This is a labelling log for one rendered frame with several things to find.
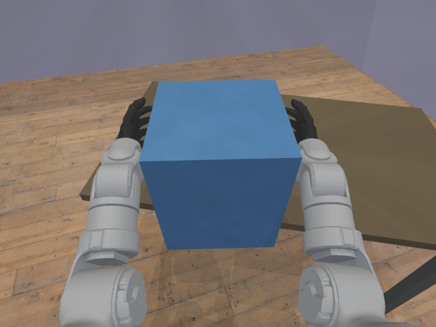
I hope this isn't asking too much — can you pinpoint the robot right hand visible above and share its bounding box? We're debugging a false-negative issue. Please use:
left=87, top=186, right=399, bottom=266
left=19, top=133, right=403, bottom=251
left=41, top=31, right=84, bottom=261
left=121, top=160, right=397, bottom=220
left=285, top=99, right=318, bottom=143

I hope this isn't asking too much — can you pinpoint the robot left hand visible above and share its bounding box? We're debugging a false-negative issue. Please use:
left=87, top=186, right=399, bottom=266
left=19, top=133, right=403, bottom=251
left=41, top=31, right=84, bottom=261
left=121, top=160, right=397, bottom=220
left=118, top=97, right=153, bottom=148

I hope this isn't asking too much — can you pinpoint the robot left forearm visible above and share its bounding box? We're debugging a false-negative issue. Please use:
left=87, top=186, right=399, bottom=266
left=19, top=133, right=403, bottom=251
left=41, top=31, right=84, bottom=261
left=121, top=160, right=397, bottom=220
left=59, top=138, right=144, bottom=322

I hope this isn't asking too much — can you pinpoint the right robot upper arm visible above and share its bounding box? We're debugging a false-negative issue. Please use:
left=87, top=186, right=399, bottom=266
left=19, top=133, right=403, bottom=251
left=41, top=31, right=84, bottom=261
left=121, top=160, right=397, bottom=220
left=298, top=262, right=419, bottom=327

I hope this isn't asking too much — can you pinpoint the robot right forearm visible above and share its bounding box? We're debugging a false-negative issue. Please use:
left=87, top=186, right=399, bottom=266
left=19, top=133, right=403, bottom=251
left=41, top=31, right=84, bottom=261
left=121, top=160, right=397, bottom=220
left=296, top=138, right=385, bottom=304

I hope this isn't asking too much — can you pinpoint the left robot upper arm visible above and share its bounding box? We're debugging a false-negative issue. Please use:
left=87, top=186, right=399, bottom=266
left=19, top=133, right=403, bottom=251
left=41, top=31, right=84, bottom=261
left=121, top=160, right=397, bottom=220
left=61, top=265, right=147, bottom=327

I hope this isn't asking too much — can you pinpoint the carton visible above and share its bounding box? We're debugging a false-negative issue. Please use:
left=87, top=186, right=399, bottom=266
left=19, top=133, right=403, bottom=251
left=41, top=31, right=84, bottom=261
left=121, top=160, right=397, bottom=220
left=139, top=79, right=302, bottom=250

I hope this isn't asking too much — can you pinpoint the table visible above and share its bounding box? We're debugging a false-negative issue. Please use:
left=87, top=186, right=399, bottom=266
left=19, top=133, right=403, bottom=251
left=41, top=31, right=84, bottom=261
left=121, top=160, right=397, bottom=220
left=79, top=81, right=436, bottom=314

